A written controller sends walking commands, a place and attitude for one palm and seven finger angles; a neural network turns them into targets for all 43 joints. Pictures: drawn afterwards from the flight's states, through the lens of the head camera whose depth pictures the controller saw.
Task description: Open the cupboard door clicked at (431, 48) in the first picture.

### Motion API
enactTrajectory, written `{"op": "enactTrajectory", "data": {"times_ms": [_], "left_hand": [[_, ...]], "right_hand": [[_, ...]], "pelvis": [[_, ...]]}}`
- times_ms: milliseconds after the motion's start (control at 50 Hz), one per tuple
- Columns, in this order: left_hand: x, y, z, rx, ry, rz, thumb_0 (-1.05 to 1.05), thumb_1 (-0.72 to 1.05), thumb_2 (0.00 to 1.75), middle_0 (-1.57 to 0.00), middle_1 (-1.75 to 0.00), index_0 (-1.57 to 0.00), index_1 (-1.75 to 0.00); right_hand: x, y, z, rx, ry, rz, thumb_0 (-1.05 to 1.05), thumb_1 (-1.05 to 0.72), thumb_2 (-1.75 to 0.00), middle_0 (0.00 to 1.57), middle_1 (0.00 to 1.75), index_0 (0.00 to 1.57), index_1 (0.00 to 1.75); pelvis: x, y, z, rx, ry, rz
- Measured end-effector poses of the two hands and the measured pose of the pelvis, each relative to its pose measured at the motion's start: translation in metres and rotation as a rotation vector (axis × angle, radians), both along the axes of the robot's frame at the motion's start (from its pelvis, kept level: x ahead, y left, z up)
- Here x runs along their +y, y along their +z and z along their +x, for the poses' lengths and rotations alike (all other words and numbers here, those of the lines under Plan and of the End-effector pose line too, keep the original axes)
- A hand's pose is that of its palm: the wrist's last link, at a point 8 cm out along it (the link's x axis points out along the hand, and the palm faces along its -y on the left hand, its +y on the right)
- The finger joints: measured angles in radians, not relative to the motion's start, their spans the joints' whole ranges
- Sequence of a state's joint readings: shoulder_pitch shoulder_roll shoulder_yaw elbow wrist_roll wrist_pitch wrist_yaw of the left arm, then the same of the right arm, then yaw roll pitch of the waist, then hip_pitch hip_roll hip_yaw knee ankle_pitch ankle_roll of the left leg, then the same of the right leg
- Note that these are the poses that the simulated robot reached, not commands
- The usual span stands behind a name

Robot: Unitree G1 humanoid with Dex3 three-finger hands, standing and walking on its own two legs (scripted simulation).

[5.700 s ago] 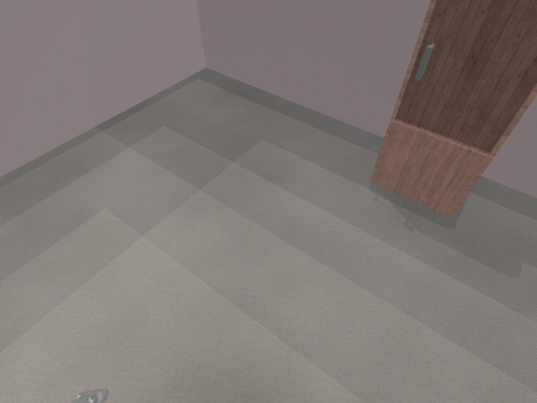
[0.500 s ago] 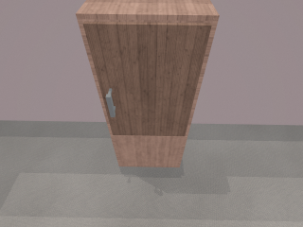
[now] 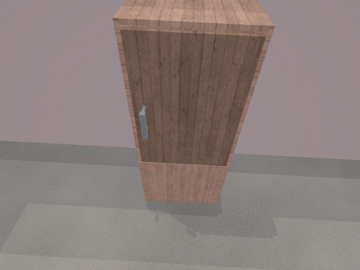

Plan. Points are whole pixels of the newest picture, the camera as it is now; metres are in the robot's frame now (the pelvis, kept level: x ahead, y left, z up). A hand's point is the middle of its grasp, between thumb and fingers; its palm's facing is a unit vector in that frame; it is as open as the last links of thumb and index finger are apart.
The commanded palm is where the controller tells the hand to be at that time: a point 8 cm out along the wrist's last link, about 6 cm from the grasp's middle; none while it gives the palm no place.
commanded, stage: shuffle to correct the standing spot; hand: left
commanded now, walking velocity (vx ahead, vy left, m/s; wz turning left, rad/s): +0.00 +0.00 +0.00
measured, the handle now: (144, 122) +0.61 +0.17 -0.07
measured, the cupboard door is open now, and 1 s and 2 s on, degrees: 0 0 0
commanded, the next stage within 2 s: come to a stop and stand still in 0.36 s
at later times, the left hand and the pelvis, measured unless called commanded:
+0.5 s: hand out of the picture +0.01 +0.14 -0.18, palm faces +0.06 -0.99 -0.15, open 7.4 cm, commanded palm none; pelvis +0.06 -0.02 -0.01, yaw +0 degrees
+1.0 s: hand out of the picture +0.09 +0.18 -0.17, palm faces +0.03 -0.97 -0.25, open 7.4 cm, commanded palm none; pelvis +0.04 -0.01 +0.00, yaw -1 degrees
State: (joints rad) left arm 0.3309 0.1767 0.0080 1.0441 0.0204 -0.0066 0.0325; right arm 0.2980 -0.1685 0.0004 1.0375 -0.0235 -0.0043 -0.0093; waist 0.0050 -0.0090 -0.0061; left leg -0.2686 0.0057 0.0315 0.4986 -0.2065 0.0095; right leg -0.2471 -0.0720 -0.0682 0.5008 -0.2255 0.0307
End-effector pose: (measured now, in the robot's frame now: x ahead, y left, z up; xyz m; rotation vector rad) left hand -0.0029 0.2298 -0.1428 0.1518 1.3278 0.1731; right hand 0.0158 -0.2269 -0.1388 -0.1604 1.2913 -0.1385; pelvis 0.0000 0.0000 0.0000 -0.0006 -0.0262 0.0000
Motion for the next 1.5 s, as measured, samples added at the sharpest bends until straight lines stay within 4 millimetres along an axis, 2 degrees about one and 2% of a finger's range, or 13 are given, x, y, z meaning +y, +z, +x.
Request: {"op": "enactTrajectory", "data": {"times_ms": [180, 380, 500, 660, 740, 800, 900, 1020, 1140, 1360, 1500], "left_hand": [[-0.009, -0.003, -0.01, 0.041, 0.009, -0.022, 0.0, 0.9, 0.9, -0.2, -0.3, -0.19, -0.3], [-0.027, -0.011, -0.009, 0.1, 0.036, -0.062, 0.0, 0.9, 0.9, -0.2, -0.3, -0.2, -0.3], [-0.036, -0.011, 0.008, 0.113, 0.046, -0.064, 0.0, 0.9, 0.9, -0.2, -0.3, -0.2, -0.3], [-0.043, -0.014, 0.035, 0.118, 0.067, -0.072, 0.0, 0.9, 0.9, -0.2, -0.3, -0.2, -0.3], [-0.038, -0.008, 0.055, 0.084, 0.052, -0.064, 0.0, 0.9, 0.9, -0.2, -0.3, -0.2, -0.3], [-0.026, -0.004, 0.065, 0.066, 0.031, -0.031, 0.01, 0.92, 0.9, -0.2, -0.3, -0.2, -0.3], [-0.006, -0.002, 0.079, -0.002, 0.007, 0.021, 0.01, 0.92, 0.9, -0.2, -0.3, -0.2, -0.3], [-0.003, 0.006, 0.082, -0.066, -0.023, 0.039, 0.01, 0.91, 0.9, -0.2, -0.3, -0.19, -0.3], [-0.012, 0.007, 0.066, -0.081, -0.028, 0.005, 0.0, 0.91, 0.9, -0.2, -0.3, -0.19, -0.3], [-0.024, 0.0, 0.001, 0.053, 0.015, -0.034, 0.0, 0.91, 0.9, -0.2, -0.3, -0.2, -0.3], [-0.037, -0.002, -0.035, 0.142, 0.042, -0.066, 0.0, 0.91, 0.9, -0.2, -0.3, -0.2, -0.3]], "right_hand": [[0.0, -0.002, -0.002, 0.028, 0.001, 0.006, 0.01, -0.91, -0.9, 0.2, 0.3, 0.2, 0.3], [0.002, -0.007, 0.001, 0.078, -0.03, 0.02, 0.01, -0.91, -0.9, 0.2, 0.3, 0.2, 0.3], [0.001, -0.01, 0.015, 0.1, -0.045, 0.033, 0.01, -0.9, -0.9, 0.2, 0.3, 0.2, 0.3], [-0.004, -0.007, 0.055, 0.107, -0.021, -0.009, 0.02, -0.93, -0.9, 0.2, 0.3, 0.2, 0.3], [-0.008, 0.001, 0.072, 0.067, -0.03, -0.031, 0.02, -0.93, -0.9, 0.2, 0.3, 0.2, 0.3], [-0.011, 0.004, 0.081, 0.025, -0.038, -0.038, 0.02, -0.93, -0.9, 0.2, 0.3, 0.2, 0.3], [-0.012, -0.001, 0.085, -0.022, -0.03, -0.031, 0.01, -0.92, -0.9, 0.2, 0.3, 0.2, 0.3], [-0.013, -0.002, 0.073, -0.046, -0.023, -0.011, 0.0, -0.93, -0.9, 0.2, 0.3, 0.2, 0.3], [-0.015, 0.002, 0.046, -0.021, -0.009, -0.007, 0.0, -0.93, -0.9, 0.2, 0.3, 0.2, 0.3], [-0.003, 0.002, -0.022, 0.131, -0.022, 0.018, 0.01, -0.91, -0.9, 0.2, 0.3, 0.2, 0.3], [0.011, 0.0, -0.046, 0.19, -0.044, 0.045, 0.01, -0.91, -0.9, 0.2, 0.3, 0.2, 0.3]], "pelvis": [[-0.003, 0.0, 0.006, -0.001, -0.002, -0.001], [-0.009, -0.005, 0.033, 0.013, -0.006, 0.0], [-0.016, -0.007, 0.055, 0.028, -0.006, -0.003], [-0.014, -0.005, 0.077, 0.027, 0.006, -0.001], [-0.01, 0.001, 0.076, 0.022, -0.002, 0.002], [-0.009, 0.002, 0.072, 0.02, -0.012, 0.003], [-0.01, -0.002, 0.057, 0.023, -0.021, 0.012], [-0.012, -0.001, 0.038, 0.005, -0.019, 0.009], [-0.012, 0.003, 0.024, -0.004, -0.011, 0.007], [-0.013, 0.006, 0.011, 0.005, 0.0, 0.002], [-0.012, 0.005, 0.009, 0.006, -0.002, 0.001]]}}
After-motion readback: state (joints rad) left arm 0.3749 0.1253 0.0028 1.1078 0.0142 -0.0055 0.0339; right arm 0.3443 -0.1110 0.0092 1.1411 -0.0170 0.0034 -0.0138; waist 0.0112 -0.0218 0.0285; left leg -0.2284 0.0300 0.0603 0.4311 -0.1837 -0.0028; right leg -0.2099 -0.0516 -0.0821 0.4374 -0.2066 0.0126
